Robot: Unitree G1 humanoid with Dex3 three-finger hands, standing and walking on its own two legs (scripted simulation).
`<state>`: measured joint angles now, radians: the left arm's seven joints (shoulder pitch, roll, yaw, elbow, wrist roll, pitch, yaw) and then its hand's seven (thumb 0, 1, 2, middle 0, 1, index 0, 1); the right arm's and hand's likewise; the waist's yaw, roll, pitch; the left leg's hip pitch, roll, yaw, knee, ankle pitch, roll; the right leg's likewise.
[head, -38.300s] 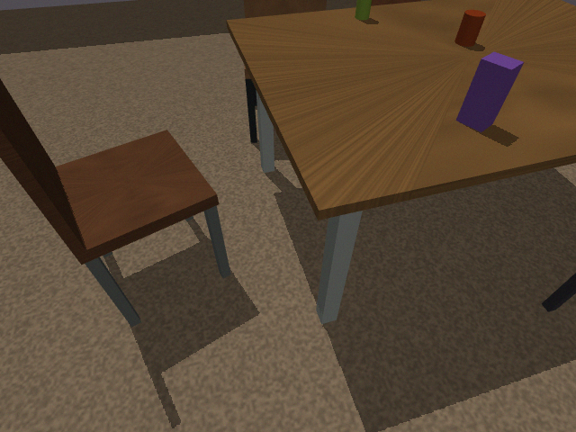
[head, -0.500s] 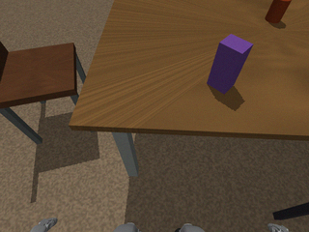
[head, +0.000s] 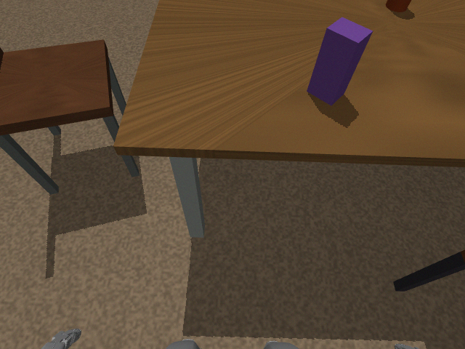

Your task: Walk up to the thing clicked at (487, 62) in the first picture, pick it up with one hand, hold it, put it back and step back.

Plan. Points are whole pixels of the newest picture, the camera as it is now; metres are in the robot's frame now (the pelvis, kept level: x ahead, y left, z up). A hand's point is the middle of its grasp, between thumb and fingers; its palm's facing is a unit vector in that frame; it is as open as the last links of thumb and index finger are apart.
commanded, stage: step back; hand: right
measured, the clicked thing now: (336, 64) +0.71 -0.21 +0.05
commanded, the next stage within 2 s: none
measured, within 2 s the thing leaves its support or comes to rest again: neither
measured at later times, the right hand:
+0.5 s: hand out of the picture -0.04 -0.25 -0.13, palm faces -0.09 +0.90 -0.42, open 7.4 cm
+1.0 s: hand out of the picture -0.20 -0.31 -0.15, palm faces +0.00 +0.92 -0.39, open 7.4 cm
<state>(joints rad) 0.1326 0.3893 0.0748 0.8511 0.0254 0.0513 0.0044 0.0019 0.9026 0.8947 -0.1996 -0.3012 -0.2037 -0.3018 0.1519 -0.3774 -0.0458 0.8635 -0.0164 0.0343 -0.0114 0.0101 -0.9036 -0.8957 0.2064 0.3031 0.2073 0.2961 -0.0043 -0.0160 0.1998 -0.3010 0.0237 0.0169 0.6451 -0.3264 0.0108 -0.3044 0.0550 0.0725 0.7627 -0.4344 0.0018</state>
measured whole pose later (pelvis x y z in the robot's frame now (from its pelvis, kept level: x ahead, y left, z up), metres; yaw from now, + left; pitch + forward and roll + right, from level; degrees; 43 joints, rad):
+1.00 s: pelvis -0.30 -0.04 +0.00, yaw -2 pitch -2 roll +2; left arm 0.23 0.35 0.07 0.84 0.05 0.06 -0.01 0.00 0.90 0.89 -0.20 -0.30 -0.21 -0.30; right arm 0.18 -0.42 -0.05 0.85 0.00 0.05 -0.02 0.01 -0.91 -0.90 0.20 0.30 0.20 0.30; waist 0.02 0.02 0.13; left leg -0.53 -0.11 -0.12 1.10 -0.45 -0.02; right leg -0.28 -0.02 0.02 0.63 -0.32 -0.02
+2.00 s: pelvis -0.51 -0.08 +0.00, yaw +2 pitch -3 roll +0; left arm 0.22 0.39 0.06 1.00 0.03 -0.03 -0.01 0.00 0.90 0.89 -0.20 -0.30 -0.20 -0.30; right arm 0.21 -0.35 -0.04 0.97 -0.03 0.01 0.03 0.01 -0.91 -0.90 0.21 0.30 0.21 0.30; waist 0.01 0.01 0.07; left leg -0.26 0.02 -0.04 0.62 -0.31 0.00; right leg -0.23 0.01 -0.03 0.59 -0.31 -0.03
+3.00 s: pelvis -0.46 -0.05 +0.02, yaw +2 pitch -3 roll +0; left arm 0.08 0.35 0.01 1.12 0.01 -0.02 -0.01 0.00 0.90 0.89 -0.20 -0.30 -0.20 -0.30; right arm 0.06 -0.35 -0.02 1.14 -0.01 -0.01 0.02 0.01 -0.91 -0.90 0.20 0.30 0.20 0.30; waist -0.01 -0.01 0.06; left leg -0.15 0.03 0.03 0.34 -0.14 -0.01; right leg -0.06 -0.02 0.01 0.33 -0.22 0.02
